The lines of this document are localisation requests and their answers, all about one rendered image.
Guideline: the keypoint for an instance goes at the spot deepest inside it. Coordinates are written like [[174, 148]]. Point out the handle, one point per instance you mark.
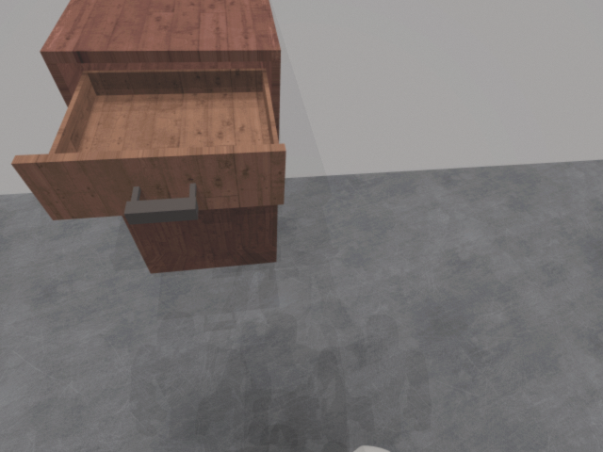
[[164, 210]]

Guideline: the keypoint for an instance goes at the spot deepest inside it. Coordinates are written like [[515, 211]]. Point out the drawer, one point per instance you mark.
[[161, 130]]

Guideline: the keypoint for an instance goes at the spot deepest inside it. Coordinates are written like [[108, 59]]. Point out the cabinet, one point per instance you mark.
[[117, 35]]

